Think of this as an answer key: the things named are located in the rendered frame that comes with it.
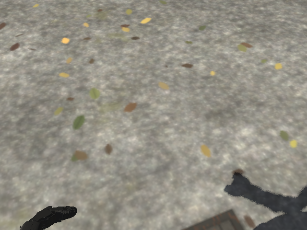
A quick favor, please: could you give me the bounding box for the robot left hand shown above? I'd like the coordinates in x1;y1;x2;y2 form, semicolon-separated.
19;206;77;230

